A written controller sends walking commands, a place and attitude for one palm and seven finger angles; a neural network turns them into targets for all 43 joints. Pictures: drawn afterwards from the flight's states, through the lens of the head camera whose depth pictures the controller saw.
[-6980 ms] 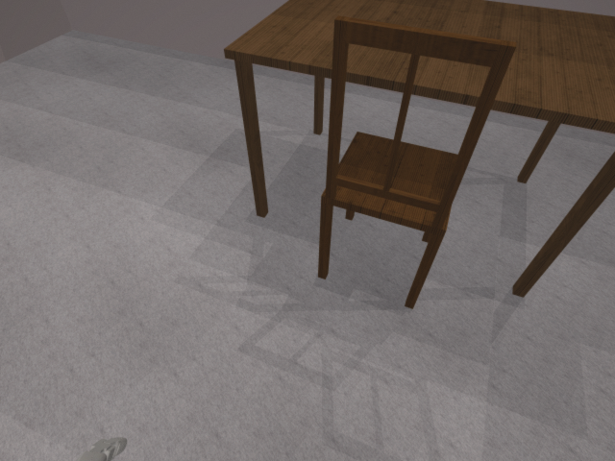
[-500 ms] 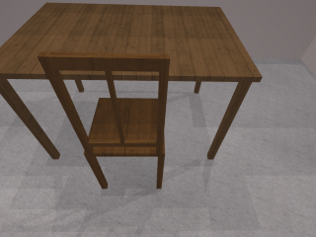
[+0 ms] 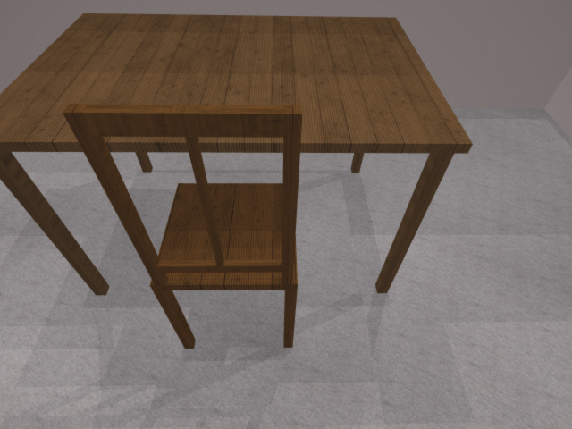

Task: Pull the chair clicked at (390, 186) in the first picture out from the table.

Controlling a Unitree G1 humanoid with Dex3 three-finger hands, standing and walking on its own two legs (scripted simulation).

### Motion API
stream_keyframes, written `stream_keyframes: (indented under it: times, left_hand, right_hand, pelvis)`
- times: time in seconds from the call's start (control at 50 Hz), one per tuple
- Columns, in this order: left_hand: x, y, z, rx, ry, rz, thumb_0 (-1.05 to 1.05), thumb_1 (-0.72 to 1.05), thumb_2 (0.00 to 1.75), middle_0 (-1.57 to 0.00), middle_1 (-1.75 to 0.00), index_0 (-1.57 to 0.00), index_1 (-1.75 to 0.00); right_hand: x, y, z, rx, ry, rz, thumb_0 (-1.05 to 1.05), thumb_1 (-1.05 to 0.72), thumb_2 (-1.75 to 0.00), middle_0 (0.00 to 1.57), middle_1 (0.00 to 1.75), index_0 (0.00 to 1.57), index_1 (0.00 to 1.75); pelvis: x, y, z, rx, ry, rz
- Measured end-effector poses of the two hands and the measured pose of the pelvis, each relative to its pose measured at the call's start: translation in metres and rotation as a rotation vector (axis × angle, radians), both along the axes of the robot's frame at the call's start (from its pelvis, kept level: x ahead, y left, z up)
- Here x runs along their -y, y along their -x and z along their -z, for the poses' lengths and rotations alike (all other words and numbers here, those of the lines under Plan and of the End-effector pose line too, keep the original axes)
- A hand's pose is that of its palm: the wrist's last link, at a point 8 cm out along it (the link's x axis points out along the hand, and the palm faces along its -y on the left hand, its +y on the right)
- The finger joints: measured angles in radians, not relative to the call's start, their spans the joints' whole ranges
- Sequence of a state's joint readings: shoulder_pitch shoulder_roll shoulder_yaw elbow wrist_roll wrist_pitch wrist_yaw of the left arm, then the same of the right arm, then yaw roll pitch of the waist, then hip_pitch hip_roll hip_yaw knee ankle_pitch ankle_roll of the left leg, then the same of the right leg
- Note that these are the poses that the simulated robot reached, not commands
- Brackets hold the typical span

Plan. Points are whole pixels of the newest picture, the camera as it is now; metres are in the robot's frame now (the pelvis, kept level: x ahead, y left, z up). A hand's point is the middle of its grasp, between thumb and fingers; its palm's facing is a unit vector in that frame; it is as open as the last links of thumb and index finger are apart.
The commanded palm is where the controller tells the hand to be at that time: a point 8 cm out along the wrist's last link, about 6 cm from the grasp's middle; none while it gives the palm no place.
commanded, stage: shuffle to correct the standing spot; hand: left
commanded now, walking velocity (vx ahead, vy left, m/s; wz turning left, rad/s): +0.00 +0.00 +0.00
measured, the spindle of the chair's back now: (208, 211) +0.52 +0.19 -0.05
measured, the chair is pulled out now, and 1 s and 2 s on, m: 0.00 0.00 0.00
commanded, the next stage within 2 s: come to a stop and stand still in 0.46 s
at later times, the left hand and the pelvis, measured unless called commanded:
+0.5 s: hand out of the picture +0.03 +0.18 -0.19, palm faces +0.04 -0.98 -0.19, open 7.4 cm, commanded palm none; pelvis +0.06 +0.00 -0.01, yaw +2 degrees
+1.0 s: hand out of the picture +0.11 +0.17 -0.19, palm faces +0.15 -0.97 -0.20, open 7.3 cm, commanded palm none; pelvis +0.11 -0.02 -0.01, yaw +4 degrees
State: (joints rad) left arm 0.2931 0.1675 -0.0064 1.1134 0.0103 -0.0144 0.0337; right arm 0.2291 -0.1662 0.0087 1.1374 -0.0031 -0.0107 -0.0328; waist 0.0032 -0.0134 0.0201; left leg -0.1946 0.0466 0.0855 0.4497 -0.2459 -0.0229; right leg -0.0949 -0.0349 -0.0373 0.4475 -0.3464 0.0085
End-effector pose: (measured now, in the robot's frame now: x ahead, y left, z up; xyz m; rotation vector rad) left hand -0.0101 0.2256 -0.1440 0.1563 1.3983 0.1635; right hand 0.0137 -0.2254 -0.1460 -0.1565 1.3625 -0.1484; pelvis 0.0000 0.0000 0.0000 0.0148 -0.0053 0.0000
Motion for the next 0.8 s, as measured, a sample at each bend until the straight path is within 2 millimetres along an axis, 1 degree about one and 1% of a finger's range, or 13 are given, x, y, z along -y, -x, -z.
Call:
stream_keyframes:
  times: [0.14, 0.24, 0.34, 0.4, 0.42, 0.46, 0.54, 0.58, 0.6, 0.64, 0.68, 0.74, 0.8]
  left_hand:
    - [0.004, 0.005, 0.001, -0.016, 0.008, -0.008, 0.00, 0.91, 0.90, -0.20, -0.30, -0.20, -0.30]
    - [0.005, 0.012, 0.008, -0.036, 0.023, -0.047, 0.00, 0.91, 0.90, -0.20, -0.30, -0.20, -0.30]
    - [0.003, 0.018, 0.019, -0.086, 0.041, -0.089, 0.00, 0.91, 0.90, -0.20, -0.30, -0.20, -0.30]
    - [0.002, 0.014, 0.022, -0.133, 0.050, -0.071, 0.00, 0.91, 0.90, -0.20, -0.30, -0.20, -0.30]
    - [0.001, 0.008, 0.021, -0.141, 0.047, -0.059, 0.00, 0.91, 0.90, -0.20, -0.30, -0.20, -0.30]
    - [0.001, -0.011, 0.017, -0.126, 0.035, -0.041, 0.00, 0.91, 0.90, -0.20, -0.30, -0.20, -0.30]
    - [0.004, -0.071, 0.004, 0.004, 0.010, -0.037, 0.01, 0.91, 0.90, -0.20, -0.30, -0.20, -0.30]
    - [0.009, -0.100, 0.000, 0.088, -0.008, -0.037, 0.01, 0.92, 0.90, -0.19, -0.30, -0.20, -0.30]
    - [0.010, -0.112, 0.002, 0.130, -0.021, -0.036, 0.01, 0.92, 0.90, -0.20, -0.30, -0.20, -0.30]
    - [0.016, -0.126, 0.003, 0.181, -0.041, -0.051, 0.00, 0.92, 0.90, -0.20, -0.30, -0.20, -0.30]
    - [0.023, -0.132, 0.000, 0.188, -0.039, -0.068, 0.00, 0.92, 0.90, -0.19, -0.30, -0.20, -0.30]
    - [0.027, -0.134, -0.006, 0.163, -0.047, -0.077, 0.00, 0.94, 0.89, -0.20, -0.30, -0.20, -0.30]
    - [0.029, -0.133, -0.008, 0.127, -0.040, -0.071, 0.00, 0.95, 0.89, -0.20, -0.30, -0.20, -0.30]
  right_hand:
    - [0.000, 0.006, 0.001, -0.023, -0.008, -0.002, 0.01, -0.92, -0.90, 0.20, 0.30, 0.20, 0.30]
    - [-0.001, 0.007, 0.006, -0.061, -0.015, -0.016, 0.01, -0.91, -0.90, 0.20, 0.30, 0.20, 0.30]
    - [-0.006, -0.006, 0.010, -0.079, 0.000, -0.024, 0.01, -0.91, -0.90, 0.20, 0.30, 0.20, 0.30]
    - [-0.010, -0.016, 0.010, -0.046, 0.010, -0.004, 0.01, -0.91, -0.90, 0.20, 0.30, 0.20, 0.30]
    - [-0.011, -0.016, 0.010, -0.038, 0.010, 0.005, 0.01, -0.91, -0.90, 0.20, 0.30, 0.20, 0.30]
    - [-0.012, -0.013, 0.008, -0.045, 0.001, 0.020, 0.01, -0.91, -0.90, 0.20, 0.30, 0.20, 0.30]
    - [-0.009, 0.000, 0.008, -0.140, -0.038, 0.013, 0.00, -0.90, -0.90, 0.20, 0.30, 0.20, 0.30]
    - [-0.002, 0.001, 0.014, -0.188, -0.058, 0.002, 0.00, -0.90, -0.90, 0.20, 0.30, 0.20, 0.30]
    - [0.003, -0.001, 0.020, -0.204, -0.067, -0.003, 0.01, -0.90, -0.90, 0.20, 0.30, 0.20, 0.30]
    - [0.014, -0.012, 0.028, -0.220, -0.067, -0.014, 0.01, -0.90, -0.90, 0.20, 0.30, 0.20, 0.30]
    - [0.023, -0.033, 0.027, -0.200, -0.052, -0.027, 0.01, -0.90, -0.90, 0.20, 0.30, 0.20, 0.30]
    - [0.032, -0.076, 0.018, -0.114, -0.030, -0.035, 0.01, -0.91, -0.90, 0.20, 0.30, 0.20, 0.30]
    - [0.034, -0.118, 0.008, -0.016, -0.017, -0.044, 0.01, -0.91, -0.90, 0.20, 0.30, 0.20, 0.30]
  pelvis:
    - [0.002, -0.002, 0.001, 0.000, 0.000, -0.007]
    - [0.002, -0.012, 0.007, -0.002, 0.005, -0.034]
    - [-0.004, -0.033, 0.015, -0.006, 0.006, -0.043]
    - [-0.007, -0.044, 0.018, -0.011, 0.000, -0.024]
    - [-0.006, -0.047, 0.017, -0.010, 0.001, -0.021]
    - [-0.002, -0.052, 0.014, -0.010, 0.004, -0.027]
    - [0.009, -0.064, 0.008, -0.011, 0.010, -0.053]
    - [0.017, -0.072, 0.011, -0.010, 0.010, -0.063]
    - [0.022, -0.078, 0.016, -0.009, -0.002, -0.069]
    - [0.029, -0.086, 0.022, 0.000, -0.001, -0.080]
    - [0.032, -0.093, 0.019, 0.008, 0.008, -0.095]
    - [0.035, -0.101, 0.010, 0.002, 0.001, -0.090]
    - [0.036, -0.106, 0.003, -0.009, -0.009, -0.084]
